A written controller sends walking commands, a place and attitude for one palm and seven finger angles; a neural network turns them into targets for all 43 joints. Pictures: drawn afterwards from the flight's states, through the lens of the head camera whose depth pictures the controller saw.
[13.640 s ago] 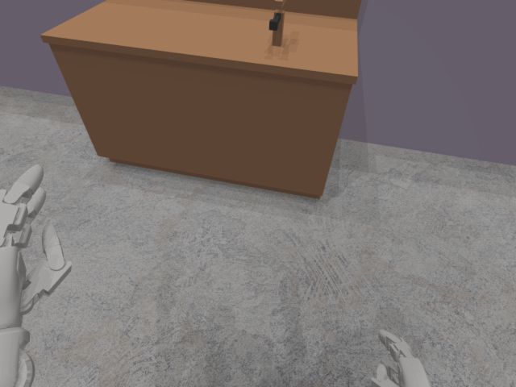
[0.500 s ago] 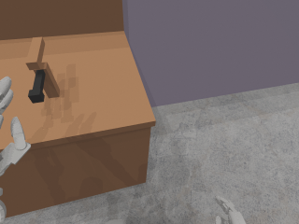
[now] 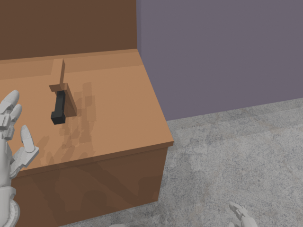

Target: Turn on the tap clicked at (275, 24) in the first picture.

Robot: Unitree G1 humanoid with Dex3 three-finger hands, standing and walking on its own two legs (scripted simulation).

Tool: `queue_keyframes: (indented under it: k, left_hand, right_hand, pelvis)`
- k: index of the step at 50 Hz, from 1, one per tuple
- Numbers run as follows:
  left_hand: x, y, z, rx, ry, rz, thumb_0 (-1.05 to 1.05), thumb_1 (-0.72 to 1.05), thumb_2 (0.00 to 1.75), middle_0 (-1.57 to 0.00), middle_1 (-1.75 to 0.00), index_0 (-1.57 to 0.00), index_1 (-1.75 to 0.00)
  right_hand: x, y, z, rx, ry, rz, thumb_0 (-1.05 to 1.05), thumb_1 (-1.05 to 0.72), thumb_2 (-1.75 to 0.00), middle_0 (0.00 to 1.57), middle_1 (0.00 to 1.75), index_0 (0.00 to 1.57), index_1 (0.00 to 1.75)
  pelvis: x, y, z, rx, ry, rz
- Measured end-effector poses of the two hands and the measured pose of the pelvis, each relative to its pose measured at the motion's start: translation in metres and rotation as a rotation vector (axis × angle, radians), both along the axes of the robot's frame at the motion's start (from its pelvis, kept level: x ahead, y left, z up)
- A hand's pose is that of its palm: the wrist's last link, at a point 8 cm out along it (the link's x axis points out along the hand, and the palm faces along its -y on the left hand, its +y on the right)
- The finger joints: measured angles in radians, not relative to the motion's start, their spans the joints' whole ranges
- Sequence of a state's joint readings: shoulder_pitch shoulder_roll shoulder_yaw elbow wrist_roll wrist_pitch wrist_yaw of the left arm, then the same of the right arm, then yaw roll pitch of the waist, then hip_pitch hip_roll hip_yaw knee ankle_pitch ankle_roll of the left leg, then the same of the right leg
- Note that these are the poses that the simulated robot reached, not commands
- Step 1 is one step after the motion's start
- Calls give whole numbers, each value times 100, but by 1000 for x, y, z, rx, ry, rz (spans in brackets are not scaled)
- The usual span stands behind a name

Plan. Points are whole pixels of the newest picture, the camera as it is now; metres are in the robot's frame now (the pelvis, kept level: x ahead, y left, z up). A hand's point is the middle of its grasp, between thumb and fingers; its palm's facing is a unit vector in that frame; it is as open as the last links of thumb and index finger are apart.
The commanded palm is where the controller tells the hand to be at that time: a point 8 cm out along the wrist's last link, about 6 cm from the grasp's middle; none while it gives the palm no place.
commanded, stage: come to a stop and stand still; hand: left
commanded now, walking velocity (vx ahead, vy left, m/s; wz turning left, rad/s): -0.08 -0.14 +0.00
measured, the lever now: (58, 117) +0.36 +0.29 +0.09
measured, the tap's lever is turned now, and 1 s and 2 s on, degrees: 0 0 0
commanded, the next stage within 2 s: look again from close up in 1.54 s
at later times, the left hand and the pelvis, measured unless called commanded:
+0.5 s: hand (31, 140) +0.24 +0.27 +0.16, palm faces +0.43 -0.83 -0.35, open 7.4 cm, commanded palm +0.19 +0.30 +0.18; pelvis +0.03 +0.02 +0.01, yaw +0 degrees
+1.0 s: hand (22, 130) +0.25 +0.30 +0.17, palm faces +0.37 -0.85 -0.38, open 7.4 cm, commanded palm +0.18 +0.32 +0.18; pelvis +0.01 +0.05 +0.01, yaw -1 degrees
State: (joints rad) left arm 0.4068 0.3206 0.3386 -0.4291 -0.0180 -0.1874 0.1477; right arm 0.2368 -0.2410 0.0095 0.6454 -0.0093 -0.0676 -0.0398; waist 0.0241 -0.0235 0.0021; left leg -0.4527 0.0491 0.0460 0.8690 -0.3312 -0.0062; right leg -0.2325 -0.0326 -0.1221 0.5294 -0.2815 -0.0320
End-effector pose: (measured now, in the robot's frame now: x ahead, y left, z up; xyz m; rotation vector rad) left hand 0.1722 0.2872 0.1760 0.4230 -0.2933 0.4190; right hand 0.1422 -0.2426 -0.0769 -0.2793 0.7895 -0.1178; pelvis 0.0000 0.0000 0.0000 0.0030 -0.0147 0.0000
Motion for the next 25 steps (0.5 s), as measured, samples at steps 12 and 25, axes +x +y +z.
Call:
queue_keyframes:
  k: [12,25]
  left_hand:
    - [31,22,18,78,-49,-55,2,89,90,-21,-30,-20,-30]
    - [21,21,-1,-33,98,14,2,89,89,-21,-30,-21,-30]
  right_hand:
    - [35,54,5,78,-98,1,1,-91,-90,20,30,20,29]
    - [49,50,4,81,-71,27,1,-90,-90,20,30,21,30]
  pelvis:
    - [18,21,-4,5,-11,-5]
    - [29,19,6,-21,2,5]
